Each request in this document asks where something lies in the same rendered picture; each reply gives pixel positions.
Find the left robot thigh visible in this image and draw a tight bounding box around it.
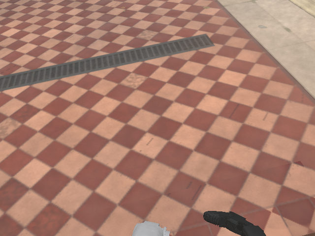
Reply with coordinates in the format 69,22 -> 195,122
132,220 -> 170,236

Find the right robot hand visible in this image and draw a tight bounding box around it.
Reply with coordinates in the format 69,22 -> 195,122
203,210 -> 266,236

